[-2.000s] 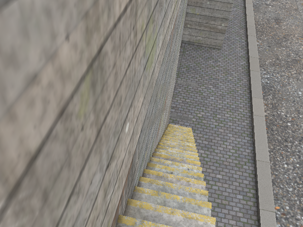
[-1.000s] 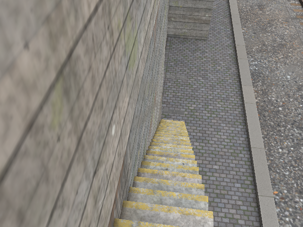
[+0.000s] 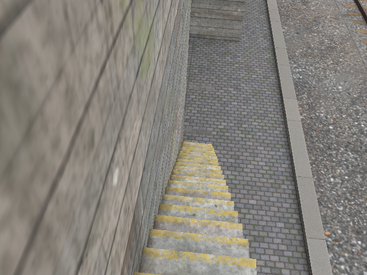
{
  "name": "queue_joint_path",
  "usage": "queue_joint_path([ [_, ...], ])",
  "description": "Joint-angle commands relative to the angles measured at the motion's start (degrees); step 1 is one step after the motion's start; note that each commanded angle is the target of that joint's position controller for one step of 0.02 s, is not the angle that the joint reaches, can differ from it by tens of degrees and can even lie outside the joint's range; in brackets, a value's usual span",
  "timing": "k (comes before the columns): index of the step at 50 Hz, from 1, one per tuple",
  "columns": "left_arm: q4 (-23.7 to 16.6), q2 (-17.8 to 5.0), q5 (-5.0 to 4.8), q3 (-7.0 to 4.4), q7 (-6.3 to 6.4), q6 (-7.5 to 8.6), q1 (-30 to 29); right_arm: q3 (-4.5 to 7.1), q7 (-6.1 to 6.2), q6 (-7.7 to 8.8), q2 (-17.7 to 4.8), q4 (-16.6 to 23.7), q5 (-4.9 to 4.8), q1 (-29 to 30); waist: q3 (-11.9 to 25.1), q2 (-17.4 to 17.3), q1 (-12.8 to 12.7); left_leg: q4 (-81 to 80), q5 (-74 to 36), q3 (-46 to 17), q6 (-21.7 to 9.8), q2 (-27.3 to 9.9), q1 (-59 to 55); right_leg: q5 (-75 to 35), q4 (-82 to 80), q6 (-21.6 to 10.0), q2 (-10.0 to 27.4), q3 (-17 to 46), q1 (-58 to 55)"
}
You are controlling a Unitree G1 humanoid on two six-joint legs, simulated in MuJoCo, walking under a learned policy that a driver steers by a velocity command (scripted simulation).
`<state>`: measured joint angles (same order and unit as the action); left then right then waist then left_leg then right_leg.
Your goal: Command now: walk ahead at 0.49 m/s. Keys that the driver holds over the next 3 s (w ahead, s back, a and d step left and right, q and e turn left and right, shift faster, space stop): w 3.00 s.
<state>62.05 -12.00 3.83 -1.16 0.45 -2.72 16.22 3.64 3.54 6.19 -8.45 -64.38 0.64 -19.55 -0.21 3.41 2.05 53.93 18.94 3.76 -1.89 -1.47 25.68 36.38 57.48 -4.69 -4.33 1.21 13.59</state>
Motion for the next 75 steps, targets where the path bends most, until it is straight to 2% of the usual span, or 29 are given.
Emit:
queue_joint_path([
  [1,-7.94,0.47,3.31,0.11,-1.62,1.21,-8.19,3.37,1.07,2.03,-12.96,-7.03,-1.09,-26.24,-9.59,-16.88,6.34,-27.31,-13.00,-38.66,-8.31,-20.34,-21.57,11.51,18.97,0.13,-1.60,5.15,43.34],
  [2,-7.25,-2.20,2.86,-0.64,-1.56,2.17,-9.72,2.14,1.72,2.43,-8.50,-6.63,-1.30,-24.29,-9.93,-14.42,6.68,-20.95,-16.30,-28.48,-7.44,-16.65,-18.83,7.69,16.54,0.91,3.00,5.88,45.79],
  [3,-6.67,-1.63,1.91,-1.40,-0.40,1.51,-11.31,3.30,3.49,2.60,-11.32,-1.17,1.99,-16.90,-9.32,1.56,5.59,-23.23,-15.70,-33.83,-6.03,-20.20,-17.27,-12.27,13.16,1.83,1.80,5.80,44.61],
  [6,-9.85,-2.48,2.95,-1.23,-1.66,-0.36,-13.74,1.72,7.41,3.26,-4.37,-0.56,-1.61,-7.03,-2.58,1.97,-1.03,-14.59,4.12,-17.71,-0.29,-11.05,-2.67,-52.65,3.52,2.17,8.35,9.30,26.55],
  [7,-10.25,-0.66,0.45,-0.35,-2.32,-0.41,-10.93,0.71,7.63,3.55,-3.87,2.70,-2.17,2.93,-0.92,-4.91,-5.78,-14.16,9.85,-11.67,-0.92,-8.41,8.20,-57.90,-4.97,2.65,5.80,5.76,12.60],
  [10,-9.91,0.86,-3.17,1.79,-5.55,-0.16,-5.38,1.14,6.42,3.62,-4.18,4.57,-4.70,6.90,-1.24,-5.45,-6.95,-7.47,16.48,2.11,1.61,-1.75,16.57,-81.17,-22.84,2.57,3.74,1.03,-9.32],
  [12,-5.50,-1.29,-1.27,1.11,-4.53,1.06,1.13,0.86,3.83,4.16,-2.06,2.32,-2.72,1.61,0.39,-6.60,-5.73,6.02,19.55,2.89,-0.23,-3.51,13.60,-85.65,-26.26,2.30,5.71,-0.54,-13.96],
  [15,-0.46,-5.32,-1.23,-0.44,-3.77,3.10,20.04,2.90,0.27,0.53,-8.39,7.24,0.42,9.26,-5.17,8.10,-19.59,58.28,32.48,10.37,-0.12,8.37,27.13,-76.96,-38.72,-6.83,10.06,3.93,-21.12],
  [16,-0.64,-7.83,-0.84,-0.01,-3.76,3.30,17.67,2.54,0.53,0.35,-6.47,10.93,0.17,1.73,-5.48,11.19,-9.86,58.89,31.36,3.62,-0.44,7.61,41.46,-81.99,-23.22,-5.58,13.34,8.51,-25.00],
  [19,-2.68,-6.50,0.09,-0.89,-1.98,2.87,11.28,1.78,-0.10,-0.22,-5.78,3.90,2.95,-12.71,-1.63,9.00,-3.69,50.05,13.71,-1.15,0.54,-1.51,40.85,-69.33,-16.20,-9.84,14.60,18.10,-15.83],
  [21,-7.13,-5.42,0.08,-0.61,-0.10,3.39,-3.92,-0.99,0.90,-1.80,-1.48,7.10,1.18,-10.57,3.37,6.53,2.42,14.48,-14.35,-5.67,3.86,-7.40,12.16,-57.56,-25.97,-12.80,21.06,26.47,9.63],
  [27,-6.80,-8.37,-4.32,-0.92,1.58,0.12,-5.42,0.67,0.36,-4.80,-11.58,1.26,1.81,-18.78,-5.05,-1.95,8.87,-3.53,-9.33,-6.03,-2.45,-5.70,-25.33,-43.42,-0.83,0.48,4.98,12.13,30.59],
  [28,-7.98,-7.89,-4.43,-1.50,2.42,-0.84,0.48,1.68,0.41,-4.10,-17.82,2.44,2.03,-18.42,-4.09,-20.96,6.75,-18.13,-30.73,-28.95,-10.40,-20.02,-19.65,-12.95,21.20,4.28,-6.45,3.71,28.85],
  [30,-7.14,-6.80,-1.26,-1.60,2.27,-1.88,0.86,0.52,0.38,-1.84,-15.42,4.24,0.07,-9.47,-5.63,-17.19,0.25,-22.35,-23.97,-42.96,-17.14,-24.85,-11.61,-0.97,26.09,1.89,-4.66,12.38,34.13],
  [34,-6.27,-5.61,-0.11,-2.24,0.19,-2.29,1.55,-0.53,0.41,-2.11,-12.08,8.54,-1.17,2.71,-3.80,-8.85,-5.42,-12.62,-12.45,-24.46,-13.46,-18.06,7.89,-20.35,31.12,2.72,-3.78,5.73,19.62],
  [40,-8.64,-1.68,-1.22,-0.47,-1.47,-0.05,-0.01,-0.18,0.45,-4.24,-14.05,11.55,-0.12,2.13,-1.26,-17.50,-5.27,-1.86,3.54,-9.51,-3.82,-10.27,10.78,-21.66,9.47,7.36,-2.92,-5.60,12.74],
  [42,-6.26,-0.71,-0.49,0.26,-2.04,3.32,7.90,1.21,0.20,-6.22,-16.85,12.59,-1.32,5.54,2.15,-10.55,-10.74,12.96,2.96,-0.34,-1.40,-6.97,17.26,-23.32,-8.80,7.04,-2.53,-9.27,-5.30],
  [44,-0.26,-13.82,-0.96,-2.66,-0.20,7.93,23.11,1.00,0.74,-5.79,-13.41,20.55,3.56,16.27,-4.99,17.41,-18.15,41.15,33.70,0.77,4.91,2.59,37.06,-23.43,-27.51,4.26,9.23,30.25,0.08],
  [48,-5.20,-11.42,1.53,-3.12,2.86,10.85,5.64,2.76,2.69,-5.23,-17.72,17.33,1.60,13.77,-3.21,4.04,-7.96,24.03,10.75,-20.98,6.08,-5.41,34.26,-17.64,-21.68,0.31,16.97,38.74,-0.31],
  [53,-9.34,-4.46,-3.76,0.10,2.00,9.93,-8.90,1.24,-0.83,-7.19,-11.47,17.81,-2.50,6.88,0.98,-6.76,3.15,-10.20,-36.11,-5.62,8.44,-0.69,-14.72,-3.72,-7.47,0.52,3.36,11.34,27.81],
  [56,-8.06,-5.10,-2.44,-0.82,1.52,6.07,-3.30,1.21,-2.96,-8.89,-14.18,16.80,-2.36,2.98,-4.22,-1.05,1.66,-35.02,-42.15,-4.96,3.62,-4.48,-26.00,-8.90,7.56,0.00,-3.30,4.75,25.51],
  [58,-9.90,-9.11,-3.46,-2.51,0.48,4.04,-7.54,1.67,-2.20,-8.57,-18.30,13.49,0.72,-11.73,-2.63,-7.43,11.56,-37.16,-48.99,-11.69,-3.93,-11.52,-33.60,7.52,42.67,1.69,-11.71,3.73,32.79],
  [59,-11.07,-6.92,-4.64,-2.55,-0.83,3.63,6.27,-0.08,-2.15,-7.02,-18.79,15.59,1.30,-6.49,4.68,-14.28,-0.25,-23.95,-62.95,-9.46,-0.21,-14.62,-35.86,8.65,50.53,2.09,-10.48,7.61,30.88],
  [60,-11.36,-3.84,-3.42,-1.57,-1.03,3.17,16.39,-0.29,-1.62,-5.97,-18.76,15.26,-1.29,-4.03,7.38,-22.99,-6.38,-16.84,-76.12,-13.49,-3.12,-21.01,-35.91,5.99,51.48,1.87,-6.43,10.45,33.54],
  [62,-11.91,-7.22,1.26,-1.47,-0.93,1.02,12.62,-0.95,-0.47,-5.54,-16.18,16.19,-4.14,0.05,6.68,-17.49,-7.15,-18.72,-61.62,-18.48,-10.50,-21.13,-24.61,-7.19,55.49,5.11,-4.31,11.82,35.73],
  [64,-15.96,-7.94,0.52,-0.87,-1.59,-2.02,0.85,-1.87,1.63,-5.51,-16.10,17.77,-2.79,6.10,0.66,-12.39,-7.85,-26.68,-38.19,-25.39,-16.45,-21.96,-7.28,-19.48,44.53,9.53,-3.50,11.37,31.99],
  [67,-14.59,-5.76,-2.07,0.04,-2.78,-2.90,2.28,-2.57,1.13,-4.94,-16.03,16.84,-1.27,5.23,-2.13,-7.96,-9.08,-28.71,-23.41,-18.84,-12.92,-17.45,2.61,-21.97,17.27,10.55,-0.91,10.56,16.60],
  [72,-11.25,-2.09,-0.01,1.80,-2.78,-0.67,1.57,-2.91,-0.09,-4.83,-13.06,18.45,-2.71,7.22,1.95,-13.04,-6.84,-29.61,-10.69,-14.77,-9.25,-14.46,7.64,-23.19,6.95,6.56,0.47,-0.30,-4.07],
  [75,-14.66,-1.40,-2.18,2.58,-4.07,1.76,-3.28,-0.70,0.34,-10.17,-16.57,15.67,-0.75,-2.23,-5.35,-11.87,-2.61,-28.43,2.24,-14.37,-7.78,-9.56,-4.14,-3.03,-37.44,3.21,0.27,-1.51,-4.18],
])
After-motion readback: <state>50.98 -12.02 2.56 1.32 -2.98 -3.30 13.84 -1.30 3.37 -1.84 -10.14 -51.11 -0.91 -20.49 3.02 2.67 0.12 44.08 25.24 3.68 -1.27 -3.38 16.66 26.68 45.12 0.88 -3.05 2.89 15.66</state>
